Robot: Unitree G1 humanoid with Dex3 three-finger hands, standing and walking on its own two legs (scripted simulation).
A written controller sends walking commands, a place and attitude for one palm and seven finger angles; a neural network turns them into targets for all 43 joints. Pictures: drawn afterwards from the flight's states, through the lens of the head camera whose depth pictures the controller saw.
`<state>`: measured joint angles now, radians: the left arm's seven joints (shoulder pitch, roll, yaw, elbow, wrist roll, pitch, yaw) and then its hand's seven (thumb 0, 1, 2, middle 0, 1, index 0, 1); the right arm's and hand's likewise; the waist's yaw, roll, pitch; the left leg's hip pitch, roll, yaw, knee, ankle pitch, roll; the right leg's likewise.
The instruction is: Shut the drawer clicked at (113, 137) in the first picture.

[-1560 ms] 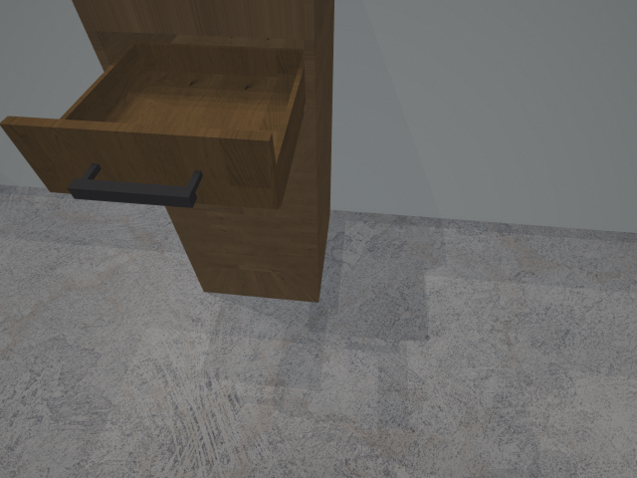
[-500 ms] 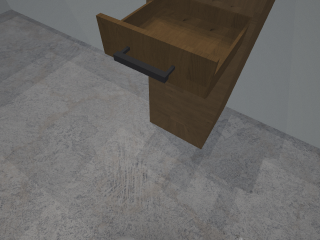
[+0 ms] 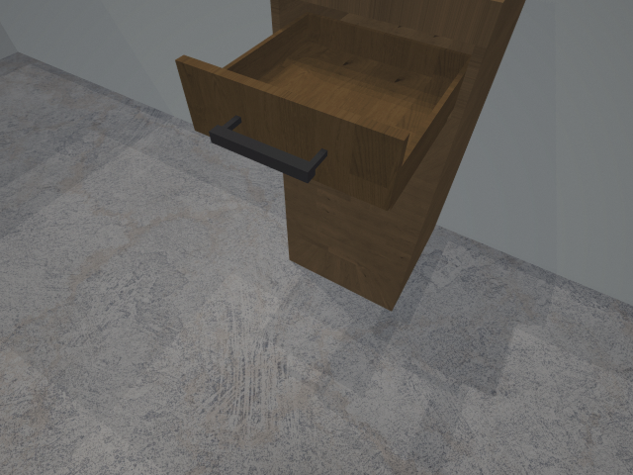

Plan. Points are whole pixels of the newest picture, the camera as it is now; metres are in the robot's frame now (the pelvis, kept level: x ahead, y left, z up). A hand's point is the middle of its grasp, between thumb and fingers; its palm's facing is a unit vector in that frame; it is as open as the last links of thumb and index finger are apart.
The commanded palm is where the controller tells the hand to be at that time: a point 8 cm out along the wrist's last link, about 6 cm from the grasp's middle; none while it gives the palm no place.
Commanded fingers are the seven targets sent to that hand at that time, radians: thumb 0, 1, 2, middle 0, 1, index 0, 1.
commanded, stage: look at it before walking up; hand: left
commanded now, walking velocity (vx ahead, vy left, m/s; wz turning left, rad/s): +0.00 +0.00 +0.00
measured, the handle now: (268, 145) +0.55 +0.10 +0.10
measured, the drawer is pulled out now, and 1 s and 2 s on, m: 0.30 0.30 0.30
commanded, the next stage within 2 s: turn to face it in 0.48 s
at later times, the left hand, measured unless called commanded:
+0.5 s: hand out of the picture -0.01 +0.18 -0.17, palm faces +0.01 -0.98 -0.19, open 7.4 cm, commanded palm none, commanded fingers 0.00 0.90 0.90 -0.20 -0.30 -0.20 -0.30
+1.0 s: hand out of the picture +0.08 +0.19 -0.17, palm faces -0.14 -0.95 -0.30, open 7.4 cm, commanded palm none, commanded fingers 0.00 0.90 0.90 -0.20 -0.30 -0.20 -0.30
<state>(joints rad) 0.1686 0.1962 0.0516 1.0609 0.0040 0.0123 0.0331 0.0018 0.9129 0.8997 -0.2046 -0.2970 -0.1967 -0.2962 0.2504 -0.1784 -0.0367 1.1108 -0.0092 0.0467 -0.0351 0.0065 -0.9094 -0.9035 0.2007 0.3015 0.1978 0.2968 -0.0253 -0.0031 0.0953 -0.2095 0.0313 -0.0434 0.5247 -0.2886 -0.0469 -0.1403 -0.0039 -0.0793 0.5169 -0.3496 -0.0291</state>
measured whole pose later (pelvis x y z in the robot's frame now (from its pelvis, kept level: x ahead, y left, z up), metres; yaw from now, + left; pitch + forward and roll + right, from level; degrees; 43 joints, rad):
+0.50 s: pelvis +0.00 +0.00 +0.01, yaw -1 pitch -1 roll +0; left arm 0.26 0.15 0.02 1.13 0.00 0.01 0.03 0.00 0.91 0.90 -0.20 -0.30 -0.20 -0.30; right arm 0.22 -0.16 -0.01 1.11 -0.01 0.02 -0.04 0.01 -0.91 -0.90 0.20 0.30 0.20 0.30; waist 0.00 0.00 0.09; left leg -0.16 0.04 -0.02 0.41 -0.22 -0.04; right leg -0.11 0.00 -0.06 0.40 -0.27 -0.02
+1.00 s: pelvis -0.02 -0.02 -0.01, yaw -12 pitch +0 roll +1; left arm 0.18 0.24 0.10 0.97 0.02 0.04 -0.02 0.00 0.91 0.90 -0.20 -0.30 -0.19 -0.30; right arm 0.19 -0.20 -0.06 1.00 -0.02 0.04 -0.05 0.01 -0.90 -0.90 0.20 0.30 0.20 0.30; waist 0.01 0.01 0.11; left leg -0.28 0.13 0.13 0.64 -0.35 -0.06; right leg -0.29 0.01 -0.02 0.63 -0.33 -0.04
